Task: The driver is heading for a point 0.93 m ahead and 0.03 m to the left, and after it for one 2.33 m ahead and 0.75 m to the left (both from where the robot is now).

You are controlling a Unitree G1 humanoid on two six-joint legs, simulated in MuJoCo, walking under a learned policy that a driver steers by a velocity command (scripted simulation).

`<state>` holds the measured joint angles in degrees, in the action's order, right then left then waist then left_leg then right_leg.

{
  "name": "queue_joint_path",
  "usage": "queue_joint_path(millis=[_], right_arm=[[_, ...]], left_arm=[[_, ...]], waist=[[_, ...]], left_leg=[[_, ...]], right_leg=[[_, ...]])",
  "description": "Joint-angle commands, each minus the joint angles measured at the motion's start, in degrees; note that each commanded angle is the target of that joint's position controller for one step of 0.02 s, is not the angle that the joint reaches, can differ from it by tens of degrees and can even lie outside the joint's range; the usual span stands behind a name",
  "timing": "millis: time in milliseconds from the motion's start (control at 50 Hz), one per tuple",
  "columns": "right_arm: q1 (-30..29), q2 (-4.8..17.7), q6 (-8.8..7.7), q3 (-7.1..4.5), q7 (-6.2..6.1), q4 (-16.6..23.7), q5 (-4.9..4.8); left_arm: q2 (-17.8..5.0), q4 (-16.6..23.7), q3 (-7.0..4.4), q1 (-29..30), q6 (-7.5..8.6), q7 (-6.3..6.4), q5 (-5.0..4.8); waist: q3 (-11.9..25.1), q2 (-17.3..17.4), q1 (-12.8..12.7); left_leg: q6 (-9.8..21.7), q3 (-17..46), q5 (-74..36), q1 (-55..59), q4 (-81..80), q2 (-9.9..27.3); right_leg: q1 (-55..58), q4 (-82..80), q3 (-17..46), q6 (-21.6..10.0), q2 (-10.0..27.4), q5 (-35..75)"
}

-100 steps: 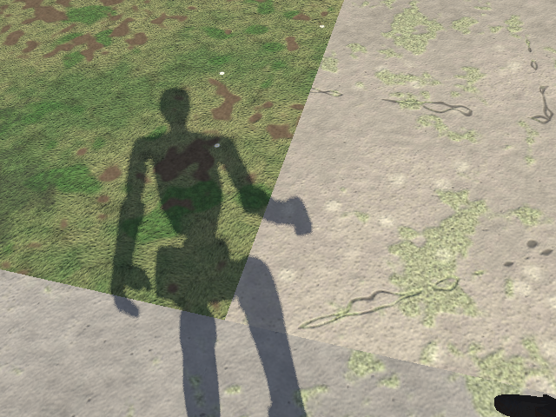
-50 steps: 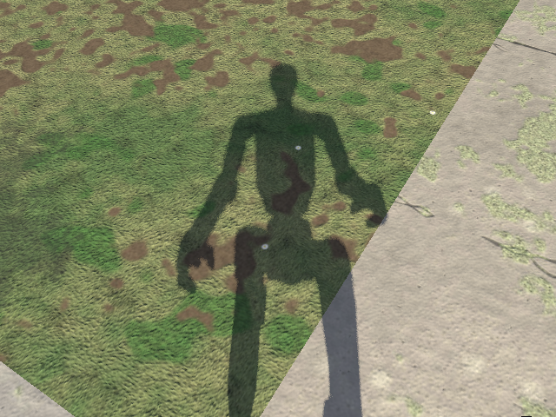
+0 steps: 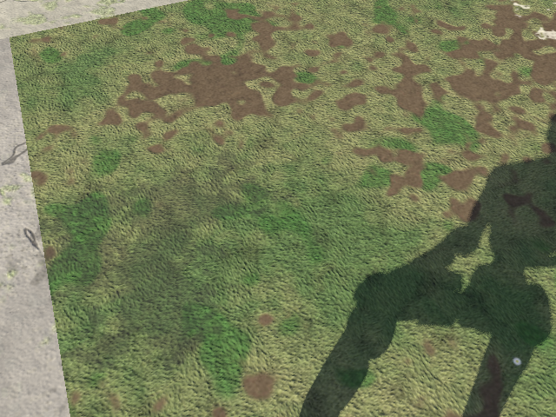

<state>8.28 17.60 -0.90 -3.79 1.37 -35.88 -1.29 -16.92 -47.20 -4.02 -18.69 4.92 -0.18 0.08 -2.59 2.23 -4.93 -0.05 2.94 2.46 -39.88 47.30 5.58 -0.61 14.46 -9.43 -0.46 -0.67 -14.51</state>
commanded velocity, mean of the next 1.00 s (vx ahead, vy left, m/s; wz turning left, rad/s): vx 0.44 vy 0.00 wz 0.31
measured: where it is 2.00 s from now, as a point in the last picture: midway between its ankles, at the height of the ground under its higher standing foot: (277, 292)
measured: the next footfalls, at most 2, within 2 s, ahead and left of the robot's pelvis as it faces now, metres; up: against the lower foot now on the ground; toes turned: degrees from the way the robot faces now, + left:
left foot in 0.16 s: +0.25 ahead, +0.14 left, +0.00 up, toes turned +8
right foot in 0.64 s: +0.59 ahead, +0.01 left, +0.00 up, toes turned +18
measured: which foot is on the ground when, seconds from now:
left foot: up 0.00-0.14, down 0.16-0.68, up 0.70-1.00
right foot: down 0.00-0.16, up 0.18-0.62, down 0.64-1.00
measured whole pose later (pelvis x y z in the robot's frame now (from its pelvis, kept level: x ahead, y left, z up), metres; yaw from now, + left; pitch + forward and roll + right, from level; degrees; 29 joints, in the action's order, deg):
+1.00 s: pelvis +0.55 +0.10 +0.00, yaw +16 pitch +2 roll -1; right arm 6.0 15.6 -2.5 -2.1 -0.7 -39.6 0.4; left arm -15.6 -47.6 -2.4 -17.2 2.6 -0.4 -0.8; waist -3.1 1.8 -4.1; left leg -2.7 5.0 6.2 -32.3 38.0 1.8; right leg -9.1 19.3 1.1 -2.8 -3.8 -11.7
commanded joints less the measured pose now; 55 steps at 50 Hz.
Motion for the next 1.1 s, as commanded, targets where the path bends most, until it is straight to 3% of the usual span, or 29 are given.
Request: queue_joint_path(millis=[20, 60, 100, 120, 140, 160, 180, 200, 220, 240, 260, 280, 360, 460, 500, 580, 620, 640, 660, 680, 700, 720, 760, 820, 880, 1000, 1060, 1080, 1100], right_arm=[[-6.4, 1.15, -1.04, 0.22, 1.23, 5.58, -0.21], [-8.13, 1.83, -0.95, -0.01, 1.79, 6.77, -0.27], [-6.53, 3.58, -0.69, -0.92, 1.98, 7.2, 0.12], [-2.66, 5.24, -0.43, -1.84, 1.87, 6.55, 0.31], [6.05, 7.72, -0.2, -3.41, 1.47, 4.29, 0.18], [16.82, 11.71, 0.36, -5.42, 0.43, 1.43, -0.16], [15.32, 19.06, -0.01, -6.27, -0.19, 1.72, -0.87], [17.41, 14.65, -1.01, -4.86, 0.06, 3.76, -0.44], [15.56, 11.23, -1.93, -3.72, 0.35, 2.75, 0.21], [12.38, 9.9, -2.38, -3.24, 0.33, 2.64, 0.16], [8.29, 8.12, -2.42, -2.61, 0.21, 3.11, 0.23], [5.76, 7.0, -2.49, -2.1, -0.01, 3.91, 0.95], [5.62, 7.84, -2.89, -2.21, -1.16, 2.72, 0.84], [10.18, 7.87, -2.77, -1.91, -2.08, -0.85, 0.51], [12.56, 8.39, -2.86, -1.93, -1.95, -2.49, 0.3], [14.84, 8.37, -2.14, -1.97, -2.09, -4.81, 0.27], [13.82, 8.59, -1.59, -2.07, -2.14, -5.12, 0.34], [13.05, 7.72, -1.41, -1.67, -2.1, -4.94, 0.5], [12.48, 5.92, -1.36, -0.74, -2.12, -3.78, 1.23], [20.58, 1.78, -2.18, 0.53, -1.93, -3.9, 0.29], [19.74, 3.7, -2.84, 0.55, -1.81, -4.16, 0.02], [13.15, 7.86, -3.07, -0.64, -1.66, -3.14, -0.84], [5.98, 7.07, -3.22, -0.61, -1.85, -1.39, 0.58], [10.52, 3.54, -2.25, -0.34, -2.05, -3.27, 1.24], [7.81, 0.97, -2.2, 0.71, -2.47, -2.32, 2.23], [-1.73, 2.83, -1.93, 0.22, -2.19, -0.47, 1.59], [-0.26, 4.6, -2.59, -0.74, -1.95, -0.89, 1.68], [1.54, 5.68, -3.02, -1.22, -2.13, -1.42, 2.07], [4.25, 9.09, -3.17, -2.0, -2.76, -1.14, 3.09]], left_arm=[[-10.05, 3.22, -2.24, 2.48, 0.34, 0.31, -0.69], [-11.13, 2.45, -2.62, 1.56, -0.34, 0.26, -1.36], [-12.82, 2.3, -3.13, 1.75, -1.07, 0.5, -1.94], [-13.67, 2.35, -3.38, 1.93, -1.5, 0.72, -2.2], [-13.35, 2.6, -3.19, 2.68, -1.9, 0.96, -2.42], [-11.2, 3.34, -2.24, 1.92, -1.75, 1.27, -1.3], [-2.33, 7.05, 0.76, -3.74, -0.51, 0.36, 1.51], [-6.25, 7.72, 0.49, 1.62, 1.66, -0.32, -0.33], [-9.78, 9.53, -0.49, 7.98, 2.71, -0.69, -2.61], [-8.79, 9.88, -0.05, 8.87, 3.28, -0.43, -2.21], [-8.68, 9.14, -0.18, 8.63, 3.3, 0.0, -0.61], [-9.09, 8.8, -0.53, 7.33, 2.8, 0.03, 0.11], [-6.5, 8.94, -0.04, 8.12, 0.8, -0.02, 1.03], [-3.02, 10.63, 1.58, 18.16, 1.13, -1.07, 0.46], [-3.76, 11.51, 1.45, 21.0, 1.44, -1.56, -0.23], [-5.74, 12.65, 0.68, 22.14, 1.95, -2.27, -0.23], [-6.71, 11.86, 0.05, 17.95, 2.15, -2.16, -0.13], [-8.21, 10.17, -0.9, 11.72, 2.29, -1.83, 0.14], [-10.77, 8.9, -1.67, 2.41, 2.38, -1.53, 0.76], [-15.25, 7.14, -3.15, -4.9, 1.8, -1.44, 1.07], [-11.06, 5.8, -2.18, -6.89, 1.48, -2.0, -0.69], [-8.1, 6.24, -1.23, -3.13, 1.22, -1.72, -1.2], [-6.01, 7.38, -0.11, 4.74, 0.58, -1.48, 0.28], [-4.18, 6.64, 0.67, 7.21, 1.27, -1.59, 0.71], [-7.02, 5.05, -0.03, 7.19, 0.67, -0.86, 0.07], [-10.0, 3.14, -1.32, 3.06, -2.53, 0.54, -1.51], [-9.41, 3.77, -1.4, 4.77, -3.71, 1.34, -1.88], [-8.38, 4.16, -1.15, 5.02, -3.85, 1.46, -1.83], [-5.38, 5.49, -0.24, 4.49, -3.57, 1.38, -0.76]], waist=[[-1.86, -5.31, 0.05], [-2.53, -5.54, 0.22], [-0.39, -6.99, 2.42], [2.46, -7.78, 5.05], [6.98, -6.79, 10.16], [12.38, -2.92, 14.89], [17.13, 14.22, 7.42], [26.12, 8.4, 11.78], [17.16, 4.57, 12.72], [11.81, 1.1, 10.2], [8.25, -1.08, 7.59], [6.91, 0.23, 5.35], [4.16, -0.17, 3.87], [1.85, 1.44, 8.49], [0.72, 1.71, 9.79], [-0.31, 2.89, 9.53], [1.12, 4.16, 6.97], [5.34, 3.29, 3.72], [13.9, 0.48, -0.37], [23.5, -13.86, 0.52], [23.36, -16.98, -0.47], [13.47, -10.72, -1.04], [2.57, -4.35, 2.06], [4.29, -7.07, 6.19], [5.92, -7.53, 6.33], [6.31, -7.94, 3.08], [5.97, -8.46, 5.27], [6.6, -7.41, 6.3], [11.32, -1.59, 6.48]], left_leg=[[1.0, -2.62, -3.52, 1.87, -6.89, -0.3], [2.46, -3.93, 0.0, 2.28, -9.64, -1.05], [4.73, -6.88, 6.14, 7.5, -11.16, -4.16], [6.17, -8.54, 8.68, 13.42, -11.72, -6.52], [8.22, -9.51, 6.1, 25.63, -15.12, -9.13], [10.92, -2.77, 4.98, 43.86, -15.88, -6.67], [21.4, 29.42, 12.59, 63.42, -19.25, 9.46], [24.61, 45.67, 23.55, 65.91, -29.07, 13.77], [21.06, 37.42, 19.81, 60.25, -30.79, 12.07], [19.15, 30.72, 14.44, 51.71, -30.79, 9.77], [17.64, 25.17, 7.72, 43.66, -31.02, 7.46], [17.21, 21.81, 2.28, 38.0, -32.11, 5.79], [17.55, 15.53, -7.25, 28.13, -34.61, 3.01], [13.09, 9.07, -1.78, 24.92, -34.64, -0.53], [12.88, 10.82, 0.93, 27.12, -34.14, 1.16], [11.98, 15.12, -3.12, 36.87, -29.33, 5.42], [10.65, 15.01, -13.91, 39.01, -24.87, 5.2], [9.3, 12.68, -22.11, 38.37, -17.59, 2.33], [7.28, 10.04, -17.09, 31.11, -3.94, -0.74], [2.02, 4.57, 7.03, 9.7, 18.38, -9.85], [1.57, 7.69, 29.98, 0.02, 25.45, -10.9], [1.84, 7.74, 26.39, -4.67, 28.57, -7.28], [1.15, 3.28, 19.63, -1.67, 23.46, -3.13], [-0.88, 1.55, 18.03, 8.05, 15.31, -1.52], [-2.6, -0.42, 11.88, 11.47, 3.04, -2.56], [-2.81, 0.71, 1.2, 15.37, -12.59, -6.23], [-1.0, 1.4, -0.4, 20.37, -20.84, -6.56], [0.57, 1.52, -6.49, 25.67, -25.26, -5.06], [4.19, 8.11, -21.14, 35.66, -23.86, 3.83]], right_leg=[[-0.69, -5.79, 3.98, -8.18, 15.33, 17.51], [2.77, -4.14, 2.63, -7.43, 16.64, 21.52], [5.34, 2.21, 0.31, -6.29, 16.89, 39.08], [5.56, 9.03, -0.99, -5.6, 16.46, 48.68], [1.94, 20.28, -2.95, -4.11, 14.86, 52.18], [-10.99, 36.61, -3.02, -1.74, 12.76, 39.74], [-38.07, 58.01, 0.08, 1.95, 2.07, -15.72], [-44.35, 65.35, 13.81, 1.49, -0.1, -19.97], [-48.81, 64.6, 14.45, 0.33, 2.62, -13.87], [-46.89, 59.53, 14.16, -0.24, 4.92, -8.72], [-43.0, 54.64, 14.14, 0.27, 6.65, -5.86], [-38.78, 51.86, 14.6, 0.69, 7.75, -3.73], [-35.04, 42.73, 12.64, 3.9, 6.73, 1.62], [-29.19, 22.13, 10.92, 4.34, 3.73, 22.12], [-28.95, 18.81, 11.4, 3.43, 3.24, 23.67], [-31.74, 14.62, 12.15, 0.08, 2.87, 15.92], [-26.25, 12.88, 10.15, -2.09, 1.35, 11.14], [-17.09, 11.63, 9.0, -3.87, 0.62, 12.75], [-1.27, 14.64, 15.6, -7.56, 7.43, 15.94], [21.72, 12.52, 39.39, -17.21, 19.96, 5.17], [23.56, 3.53, 53.56, -17.78, 22.95, -8.62], [16.11, 1.96, 47.39, -15.02, 21.57, -14.66], [-1.0, 0.32, 33.99, -13.28, 17.37, 6.89], [-8.58, 0.55, 21.68, -12.59, 13.03, 38.33], [-10.29, 0.93, 16.61, -12.95, 10.96, 49.23], [-8.51, 4.79, 19.27, -10.61, 10.25, 36.36], [-8.55, 9.6, 24.21, -8.48, 9.76, 25.68], [-10.48, 13.08, 24.16, -6.48, 7.48, 21.14], [-15.66, 21.98, 21.73, -3.7, 3.55, 11.22]])
Velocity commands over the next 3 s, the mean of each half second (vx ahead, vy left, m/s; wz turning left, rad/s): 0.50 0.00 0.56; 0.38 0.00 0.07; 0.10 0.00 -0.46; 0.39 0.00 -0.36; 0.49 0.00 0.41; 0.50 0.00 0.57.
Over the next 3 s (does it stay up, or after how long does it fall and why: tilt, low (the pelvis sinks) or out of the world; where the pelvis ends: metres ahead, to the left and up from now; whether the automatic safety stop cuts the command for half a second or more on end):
stays up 1.38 0.14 -0.03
